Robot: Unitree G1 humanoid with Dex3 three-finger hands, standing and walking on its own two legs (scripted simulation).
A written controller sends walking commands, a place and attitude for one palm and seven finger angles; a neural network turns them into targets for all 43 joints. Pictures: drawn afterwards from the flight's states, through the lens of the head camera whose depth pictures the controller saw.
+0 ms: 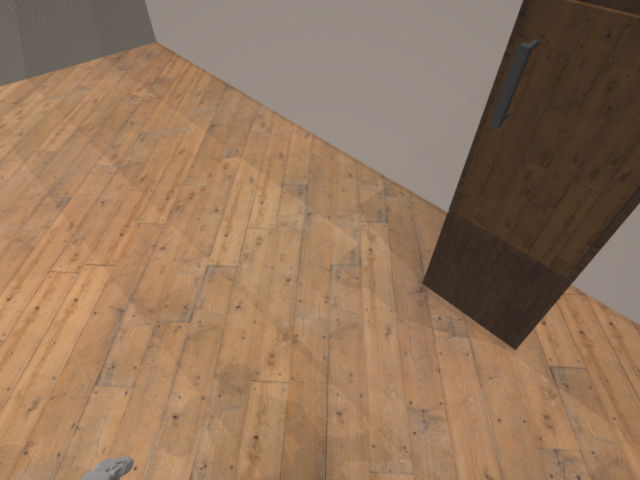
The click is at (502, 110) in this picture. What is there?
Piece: cupboard door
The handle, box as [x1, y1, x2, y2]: [489, 39, 539, 128]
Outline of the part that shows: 539,40 535,39 529,43 523,42 518,46 490,120 490,125 497,128 508,116 510,112 508,112 507,109 532,48 538,44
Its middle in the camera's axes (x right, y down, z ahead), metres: +0.42 -0.34 +0.84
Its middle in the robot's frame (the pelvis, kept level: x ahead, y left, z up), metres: +0.88 -0.38 +0.09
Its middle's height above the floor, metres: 0.86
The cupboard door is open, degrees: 0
